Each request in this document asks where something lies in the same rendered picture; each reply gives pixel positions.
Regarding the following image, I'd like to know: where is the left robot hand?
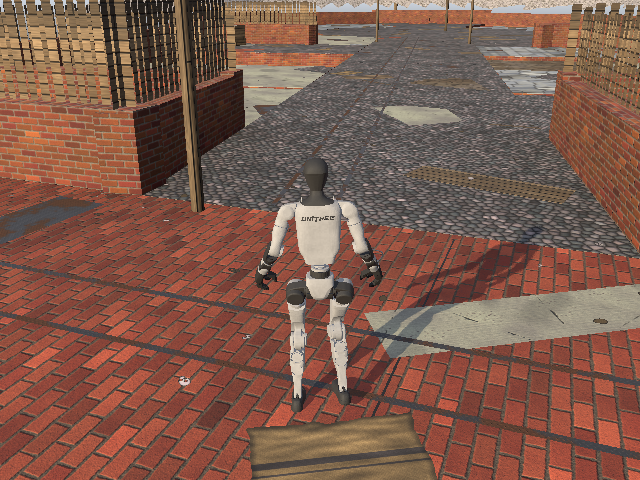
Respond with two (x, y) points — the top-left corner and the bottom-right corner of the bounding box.
(255, 268), (277, 290)

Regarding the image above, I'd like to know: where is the robot torso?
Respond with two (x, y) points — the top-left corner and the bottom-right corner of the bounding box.
(295, 196), (342, 300)

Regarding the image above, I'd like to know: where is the right robot hand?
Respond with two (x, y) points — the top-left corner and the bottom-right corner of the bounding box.
(360, 265), (383, 287)

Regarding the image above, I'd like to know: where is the robot left upper arm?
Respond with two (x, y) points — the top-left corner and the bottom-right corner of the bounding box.
(268, 202), (297, 257)

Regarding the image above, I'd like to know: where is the left robot shin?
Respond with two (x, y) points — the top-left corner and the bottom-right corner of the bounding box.
(290, 332), (305, 399)

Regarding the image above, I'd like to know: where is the left robot forearm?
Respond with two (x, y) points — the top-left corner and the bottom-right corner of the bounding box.
(258, 241), (278, 275)

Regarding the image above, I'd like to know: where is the right robot forearm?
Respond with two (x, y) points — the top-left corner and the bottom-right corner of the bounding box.
(359, 238), (379, 272)

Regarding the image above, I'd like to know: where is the robot right upper arm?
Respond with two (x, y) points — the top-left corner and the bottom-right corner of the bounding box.
(338, 200), (369, 254)

